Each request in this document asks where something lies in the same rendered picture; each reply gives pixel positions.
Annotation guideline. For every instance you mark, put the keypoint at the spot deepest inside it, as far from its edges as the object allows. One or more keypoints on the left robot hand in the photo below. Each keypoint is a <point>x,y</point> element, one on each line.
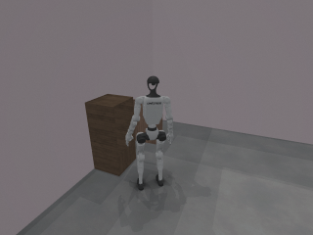
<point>128,138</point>

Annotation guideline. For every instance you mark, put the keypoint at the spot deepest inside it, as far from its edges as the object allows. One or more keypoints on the right robot upper arm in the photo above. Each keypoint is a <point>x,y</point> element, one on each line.
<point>167,105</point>

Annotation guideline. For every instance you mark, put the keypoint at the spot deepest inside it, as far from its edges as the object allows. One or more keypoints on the right robot shin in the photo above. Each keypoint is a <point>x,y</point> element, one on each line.
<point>159,166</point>

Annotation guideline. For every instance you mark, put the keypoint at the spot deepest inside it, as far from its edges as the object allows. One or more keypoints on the left robot forearm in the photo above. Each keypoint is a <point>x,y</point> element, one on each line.
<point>132,126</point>

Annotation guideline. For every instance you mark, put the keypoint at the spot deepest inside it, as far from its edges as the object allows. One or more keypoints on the right robot forearm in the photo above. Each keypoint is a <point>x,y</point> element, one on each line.
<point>170,125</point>

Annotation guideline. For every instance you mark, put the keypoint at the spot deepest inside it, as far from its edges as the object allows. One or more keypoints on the right robot foot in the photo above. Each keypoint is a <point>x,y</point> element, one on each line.
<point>159,182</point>

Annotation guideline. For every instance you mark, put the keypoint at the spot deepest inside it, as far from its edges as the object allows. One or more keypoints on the right robot hand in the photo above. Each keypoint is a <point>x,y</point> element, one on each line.
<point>170,137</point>

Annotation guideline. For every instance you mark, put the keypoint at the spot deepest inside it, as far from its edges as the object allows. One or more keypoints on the cupboard door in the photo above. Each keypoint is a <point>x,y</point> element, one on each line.
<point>141,125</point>

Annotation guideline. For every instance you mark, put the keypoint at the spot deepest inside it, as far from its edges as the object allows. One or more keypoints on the left robot upper arm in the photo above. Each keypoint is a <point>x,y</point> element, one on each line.
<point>137,107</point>

